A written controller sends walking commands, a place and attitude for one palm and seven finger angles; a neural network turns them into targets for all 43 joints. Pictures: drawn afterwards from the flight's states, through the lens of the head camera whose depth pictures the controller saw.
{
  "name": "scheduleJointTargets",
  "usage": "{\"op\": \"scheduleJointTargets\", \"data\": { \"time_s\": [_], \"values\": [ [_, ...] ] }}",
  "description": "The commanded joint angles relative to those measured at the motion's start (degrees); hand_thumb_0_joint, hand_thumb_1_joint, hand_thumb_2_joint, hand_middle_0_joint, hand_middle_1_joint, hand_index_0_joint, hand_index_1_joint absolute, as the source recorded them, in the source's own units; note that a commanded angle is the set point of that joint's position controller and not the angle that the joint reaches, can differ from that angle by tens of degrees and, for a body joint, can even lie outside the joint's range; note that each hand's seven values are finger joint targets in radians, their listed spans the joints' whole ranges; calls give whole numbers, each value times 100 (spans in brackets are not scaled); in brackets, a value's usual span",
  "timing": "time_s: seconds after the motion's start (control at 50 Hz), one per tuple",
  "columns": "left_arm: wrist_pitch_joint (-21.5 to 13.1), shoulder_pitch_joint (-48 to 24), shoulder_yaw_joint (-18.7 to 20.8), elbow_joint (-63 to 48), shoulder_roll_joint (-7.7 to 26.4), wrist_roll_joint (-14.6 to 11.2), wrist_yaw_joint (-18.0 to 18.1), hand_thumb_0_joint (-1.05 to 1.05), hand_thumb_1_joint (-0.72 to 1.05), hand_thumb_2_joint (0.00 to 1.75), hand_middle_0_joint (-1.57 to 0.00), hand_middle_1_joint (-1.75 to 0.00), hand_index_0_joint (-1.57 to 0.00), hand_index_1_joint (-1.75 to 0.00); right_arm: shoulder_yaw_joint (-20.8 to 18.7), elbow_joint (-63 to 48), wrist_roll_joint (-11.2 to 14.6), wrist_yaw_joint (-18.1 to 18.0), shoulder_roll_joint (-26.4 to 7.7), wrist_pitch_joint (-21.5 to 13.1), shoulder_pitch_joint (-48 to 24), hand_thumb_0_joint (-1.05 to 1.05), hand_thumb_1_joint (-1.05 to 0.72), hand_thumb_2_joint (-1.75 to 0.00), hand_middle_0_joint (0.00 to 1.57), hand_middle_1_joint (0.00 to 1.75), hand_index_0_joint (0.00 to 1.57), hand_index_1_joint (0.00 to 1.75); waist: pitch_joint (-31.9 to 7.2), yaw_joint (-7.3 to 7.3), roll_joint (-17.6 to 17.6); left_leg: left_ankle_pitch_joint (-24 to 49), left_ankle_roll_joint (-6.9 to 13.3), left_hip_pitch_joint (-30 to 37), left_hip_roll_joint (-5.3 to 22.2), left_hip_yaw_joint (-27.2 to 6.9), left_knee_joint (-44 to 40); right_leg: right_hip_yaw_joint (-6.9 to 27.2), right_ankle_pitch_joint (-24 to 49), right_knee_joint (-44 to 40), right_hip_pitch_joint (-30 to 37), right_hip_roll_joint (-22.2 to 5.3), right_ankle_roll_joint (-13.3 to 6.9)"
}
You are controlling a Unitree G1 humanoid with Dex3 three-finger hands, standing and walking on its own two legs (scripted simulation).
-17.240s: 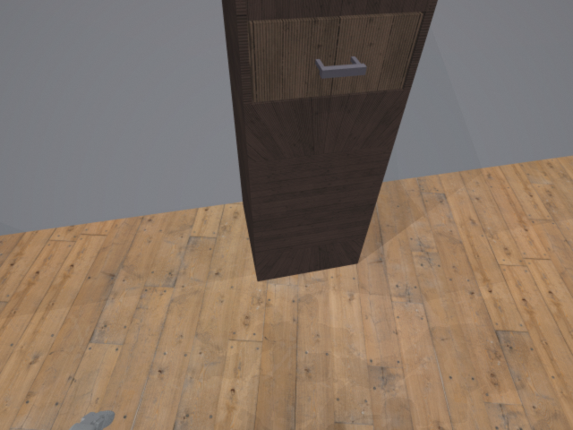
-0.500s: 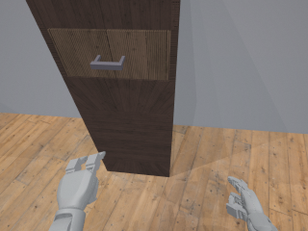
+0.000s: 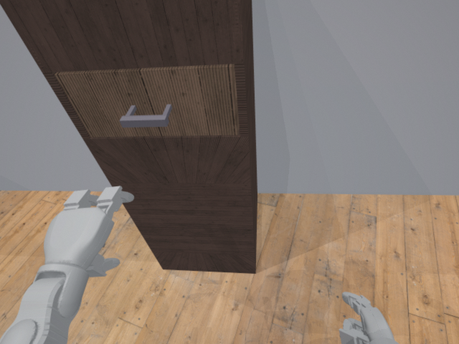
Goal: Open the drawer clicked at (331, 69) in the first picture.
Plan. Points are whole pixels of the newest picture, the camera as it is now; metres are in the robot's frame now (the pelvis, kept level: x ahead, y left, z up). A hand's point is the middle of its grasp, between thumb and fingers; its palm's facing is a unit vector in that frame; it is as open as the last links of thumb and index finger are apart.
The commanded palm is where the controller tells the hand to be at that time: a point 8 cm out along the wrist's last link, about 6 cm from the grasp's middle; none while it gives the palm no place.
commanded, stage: raise the hand with hooked fingers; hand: left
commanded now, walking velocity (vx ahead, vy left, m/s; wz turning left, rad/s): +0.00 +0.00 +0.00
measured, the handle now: (147, 115) +0.54 +0.24 +0.13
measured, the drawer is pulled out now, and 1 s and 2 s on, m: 0.00 0.00 0.00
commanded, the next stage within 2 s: move the hooked fingers above the handle in 1.10 s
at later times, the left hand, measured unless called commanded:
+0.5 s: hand (28, 169) +0.29 +0.31 +0.22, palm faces +0.25 -0.04 -0.97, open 13.7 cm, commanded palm +0.24 +0.30 +0.27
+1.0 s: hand out of the picture +0.26 +0.33 +0.23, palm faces +0.23 -0.05 -0.97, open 13.8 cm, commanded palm +0.21 +0.32 +0.29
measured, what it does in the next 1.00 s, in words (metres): shifts its weight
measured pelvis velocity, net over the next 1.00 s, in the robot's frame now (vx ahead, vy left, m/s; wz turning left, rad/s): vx -0.06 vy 0.07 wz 0.04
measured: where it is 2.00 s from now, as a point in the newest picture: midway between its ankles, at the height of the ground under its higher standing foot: outside the picture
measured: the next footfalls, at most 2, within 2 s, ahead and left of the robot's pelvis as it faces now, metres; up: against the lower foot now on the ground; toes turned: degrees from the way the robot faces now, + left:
none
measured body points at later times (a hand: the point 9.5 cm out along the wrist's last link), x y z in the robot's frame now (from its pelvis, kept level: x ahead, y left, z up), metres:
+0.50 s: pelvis -0.02 +0.05 +0.01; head -0.03 +0.01 +0.46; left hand +0.27 +0.31 +0.27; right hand +0.23 -0.13 -0.08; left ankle +0.02 +0.12 -0.73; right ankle -0.04 -0.06 -0.73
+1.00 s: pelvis -0.06 +0.07 +0.01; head -0.06 +0.04 +0.45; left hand +0.24 +0.33 +0.28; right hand +0.15 -0.13 -0.10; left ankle +0.02 +0.12 -0.73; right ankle -0.04 -0.06 -0.73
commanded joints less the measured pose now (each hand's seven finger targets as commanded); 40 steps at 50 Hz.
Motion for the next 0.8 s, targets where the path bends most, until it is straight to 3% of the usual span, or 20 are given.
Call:
{"op": "scheduleJointTargets", "data": {
  "time_s": [0.0, 0.06, 0.16, 0.24, 0.26, 0.34, 0.46, 0.5, 0.58, 0.66, 0.72, 0.78],
  "values": [
    [68, -1121, 1247, -1414, 1354, -174, 330, 0, -17, 44, -28, -99, -28, -99, -278, -1023, 73, -26, -461, -335, -1197, 0, -90, -90, 20, 30, 20, 30, -1152, 235, -608, 1363, 252, 326, -281, -179, -68, 765, 4449, -468, 896, -674, 594],
    [197, -1557, 893, -1324, 1148, -261, 183, 0, -24, 41, -28, -103, -28, -103, -345, -940, 145, -23, -492, -351, -1175, 0, -90, -90, 20, 30, 20, 30, -980, 118, -461, 1419, 272, 589, -240, -162, -139, 510, 3666, -636, 562, -598, 555],
    [512, -2454, 673, -1196, 1432, -222, -344, 0, -36, 36, -29, -111, -29, -111, -325, -856, 231, -82, -528, -264, -1274, 0, -90, -90, 20, 30, 20, 30, -1110, 85, -427, 1567, 290, 951, -182, -165, -312, 311, 2974, -790, 574, -517, 496],
    [521, -3157, 919, -1364, 1911, -222, -649, 0, -45, 32, -30, -117, -30, -117, -251, -885, 240, -98, -514, -243, -1402, 0, -90, -90, 20, 30, 20, 30, -1187, 163, -41, 1788, 252, 1281, -126, -279, -459, 212, 2490, -912, 578, -393, 378],
    [515, -3316, 847, -1265, 1844, -235, -715, 0, -48, 31, -30, -118, -30, -118, -213, -833, 235, -82, -482, -247, -1377, 0, -90, -90, 20, 30, 20, 30, -1151, 153, -15, 1817, 232, 1315, -107, -325, -516, 129, 2332, -921, 547, -393, 363],
    [573, -3867, 1151, -1148, 2169, -309, -923, 0, -50, 30, -30, -120, -30, -120, -170, -834, 267, -25, -493, -251, -1429, 0, -90, -90, 20, 30, 20, 30, -1147, 231, 163, 2036, 155, 1514, -20, -433, -648, 63, 2112, -1010, 553, -287, 284],
    [1010, -4627, 801, -300, 2007, -408, -1482, 0, -50, 30, -30, -120, -30, -120, -78, -802, 332, 66, -551, -174, -1377, 0, -90, -90, 20, 30, 20, 30, -919, 164, -251, 1638, 71, 1390, 56, -475, -915, -112, 1574, -1125, 448, -304, 297],
    [1076, -5039, 647, -364, 2038, -399, -1696, 0, -50, 30, -30, -120, -30, -120, -69, -872, 350, 63, -575, -172, -1395, 0, -90, -90, 20, 30, 20, 30, -976, 151, -178, 1459, 69, 1434, 74, -543, -988, -126, 1352, -1134, 375, -303, 294],
    [942, -5736, 589, -605, 2247, -339, -2046, 0, -50, 30, -30, -120, -30, -120, -66, -913, 347, 63, -581, -293, -1345, 0, -90, -90, 20, 30, 20, 30, -1358, 125, -73, 1213, 88, 1681, 92, -684, -1013, -114, 1058, -1119, 315, -303, 276],
    [706, -5186, 636, -457, 2153, -382, -2250, 0, -50, 30, -30, -120, -30, -120, -70, -916, 342, 104, -563, -352, -1236, 0, -90, -90, 20, 30, 20, 30, -1173, 181, -89, 981, 71, 1647, 164, -776, -1118, -160, 896, -1089, 204, -290, 260],
    [500, -5198, 905, -565, 2330, -523, -2209, 0, -50, 30, -30, -120, -30, -120, -91, -928, 331, 104, -595, -386, -1206, 0, -90, -90, 20, 30, 20, 30, -907, 243, -23, 594, 75, 1459, 198, -836, -1262, -172, 725, -1086, 134, -285, 259],
    [304, -5438, 1119, -786, 2477, -544, -2033, 0, -50, 30, -30, -120, -30, -120, -127, -912, 319, 104, -593, -486, -1143, 0, -90, -90, 20, 30, 20, 30, -1060, 290, 87, 385, 52, 1461, 228, -931, -1329, -165, 648, -1014, 151, -263, 249]
  ]
}}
